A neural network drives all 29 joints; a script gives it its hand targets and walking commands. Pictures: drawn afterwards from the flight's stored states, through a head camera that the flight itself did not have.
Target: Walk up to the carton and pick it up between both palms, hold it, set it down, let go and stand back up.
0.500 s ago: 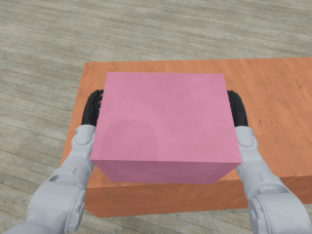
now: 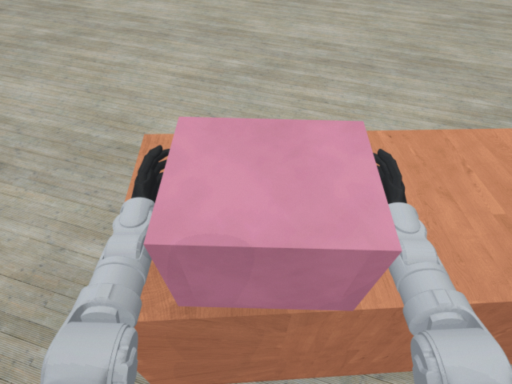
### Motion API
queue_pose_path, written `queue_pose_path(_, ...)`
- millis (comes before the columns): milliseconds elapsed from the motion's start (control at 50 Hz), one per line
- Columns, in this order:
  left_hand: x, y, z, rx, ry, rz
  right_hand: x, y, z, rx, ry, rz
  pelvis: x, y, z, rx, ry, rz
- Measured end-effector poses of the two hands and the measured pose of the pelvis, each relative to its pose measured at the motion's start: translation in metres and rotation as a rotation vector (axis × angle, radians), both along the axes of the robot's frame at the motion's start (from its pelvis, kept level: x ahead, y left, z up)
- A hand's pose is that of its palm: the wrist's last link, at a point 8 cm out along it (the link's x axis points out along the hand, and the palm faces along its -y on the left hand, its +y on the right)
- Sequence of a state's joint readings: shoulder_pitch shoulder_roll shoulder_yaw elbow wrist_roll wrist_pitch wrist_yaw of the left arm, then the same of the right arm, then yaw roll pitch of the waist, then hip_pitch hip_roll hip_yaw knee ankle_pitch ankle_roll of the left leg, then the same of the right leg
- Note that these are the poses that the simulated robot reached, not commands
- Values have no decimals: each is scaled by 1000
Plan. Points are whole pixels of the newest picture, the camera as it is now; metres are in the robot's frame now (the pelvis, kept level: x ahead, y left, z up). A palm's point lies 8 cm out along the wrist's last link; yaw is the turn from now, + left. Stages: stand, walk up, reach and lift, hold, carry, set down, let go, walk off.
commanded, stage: reach and lift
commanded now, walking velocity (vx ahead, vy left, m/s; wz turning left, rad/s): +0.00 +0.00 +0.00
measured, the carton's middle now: (268, 216) +0.37 +0.00 +0.06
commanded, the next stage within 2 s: hold in 1.46 s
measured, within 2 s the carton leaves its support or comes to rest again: neither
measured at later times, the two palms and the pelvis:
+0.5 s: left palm (136, 188) +0.34 +0.19 +0.15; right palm (409, 191) +0.36 -0.20 +0.15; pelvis +0.00 -0.01 +0.00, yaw +0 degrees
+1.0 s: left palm (137, 182) +0.35 +0.19 +0.16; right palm (414, 189) +0.35 -0.21 +0.15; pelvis -0.01 +0.00 +0.00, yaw +0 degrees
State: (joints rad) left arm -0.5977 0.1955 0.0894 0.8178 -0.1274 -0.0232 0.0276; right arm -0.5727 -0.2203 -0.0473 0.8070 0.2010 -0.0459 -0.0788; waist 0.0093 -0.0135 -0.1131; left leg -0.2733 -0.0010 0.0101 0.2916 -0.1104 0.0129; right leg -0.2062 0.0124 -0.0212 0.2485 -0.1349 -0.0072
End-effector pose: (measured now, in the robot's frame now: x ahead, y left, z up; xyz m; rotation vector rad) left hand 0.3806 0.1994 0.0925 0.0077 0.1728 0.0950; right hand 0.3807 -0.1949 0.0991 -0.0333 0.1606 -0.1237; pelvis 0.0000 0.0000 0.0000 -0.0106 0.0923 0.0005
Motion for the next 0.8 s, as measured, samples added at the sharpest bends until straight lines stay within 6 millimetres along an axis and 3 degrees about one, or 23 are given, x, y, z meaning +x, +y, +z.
queue_pose_path(240,-25,-14,31,40,-5,7,-21,-12,21,62,-7,-6,4,-3,0,-1,-48,5)
queue_pose_path(460,-36,-7,52,9,-10,8,-25,-8,44,57,-7,10,-2,-8,0,5,-89,5)
queue_pose_path(800,-36,-6,59,12,-8,-4,-30,-7,49,50,-6,7,-7,-3,0,3,-96,6)
